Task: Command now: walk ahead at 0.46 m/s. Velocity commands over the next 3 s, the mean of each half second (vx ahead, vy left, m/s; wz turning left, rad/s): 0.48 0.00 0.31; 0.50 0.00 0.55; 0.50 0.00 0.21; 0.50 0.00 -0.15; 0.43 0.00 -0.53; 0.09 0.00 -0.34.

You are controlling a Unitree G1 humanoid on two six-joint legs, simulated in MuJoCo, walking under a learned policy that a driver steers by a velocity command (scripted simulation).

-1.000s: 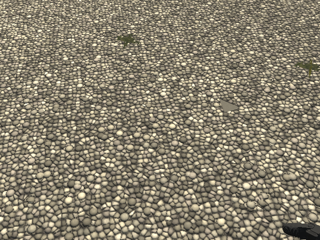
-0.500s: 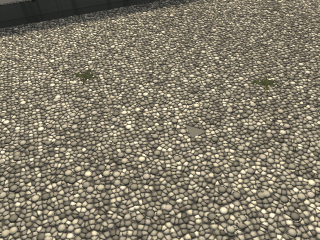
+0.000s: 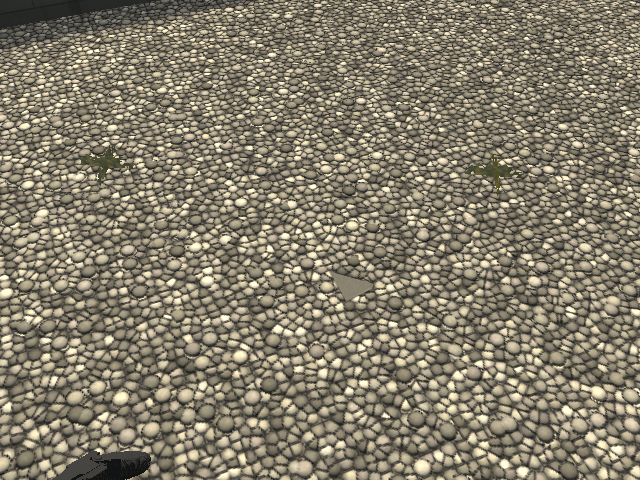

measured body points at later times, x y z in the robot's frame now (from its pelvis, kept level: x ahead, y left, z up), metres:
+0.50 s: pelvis +0.27 -0.04 +0.00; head +0.29 -0.03 +0.45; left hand +0.25 +0.24 -0.13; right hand +0.48 -0.27 -0.10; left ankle +0.42 +0.15 -0.68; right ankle +0.22 -0.14 -0.74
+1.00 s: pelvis +0.54 +0.08 +0.01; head +0.57 +0.11 +0.45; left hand +0.62 +0.41 -0.08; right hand +0.73 -0.15 -0.10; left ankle +0.47 +0.13 -0.74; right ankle +0.79 -0.01 -0.68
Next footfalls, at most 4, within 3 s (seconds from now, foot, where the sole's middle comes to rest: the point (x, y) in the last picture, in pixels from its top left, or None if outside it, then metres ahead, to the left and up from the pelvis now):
0.12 right None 0.26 -0.14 -0.78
0.68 left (227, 473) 0.51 0.15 -0.78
1.16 right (250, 321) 0.86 0.09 -0.78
1.68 left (100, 293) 0.97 0.45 -0.78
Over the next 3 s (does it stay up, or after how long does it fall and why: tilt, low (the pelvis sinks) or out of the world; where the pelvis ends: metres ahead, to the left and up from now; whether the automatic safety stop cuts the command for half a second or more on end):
stays up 1.42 0.49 -0.01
